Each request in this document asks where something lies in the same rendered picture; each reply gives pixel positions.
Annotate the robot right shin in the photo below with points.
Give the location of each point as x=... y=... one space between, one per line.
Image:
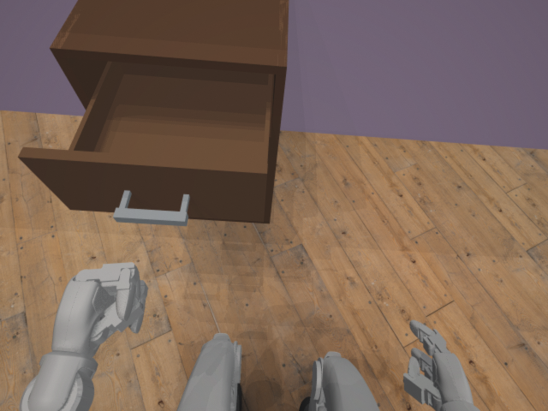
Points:
x=313 y=406

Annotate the robot left thigh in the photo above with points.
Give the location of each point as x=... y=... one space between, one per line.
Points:
x=209 y=385

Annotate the drawer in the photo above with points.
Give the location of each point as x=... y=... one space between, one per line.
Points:
x=161 y=132

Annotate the left robot forearm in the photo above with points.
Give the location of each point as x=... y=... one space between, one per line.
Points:
x=64 y=383

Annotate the robot left hand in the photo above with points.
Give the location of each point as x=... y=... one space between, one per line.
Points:
x=114 y=291

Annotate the robot right hand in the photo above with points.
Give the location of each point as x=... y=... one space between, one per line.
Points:
x=444 y=379

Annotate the cabinet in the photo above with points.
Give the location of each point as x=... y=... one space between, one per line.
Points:
x=234 y=35

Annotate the handle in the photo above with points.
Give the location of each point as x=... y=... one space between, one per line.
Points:
x=123 y=214

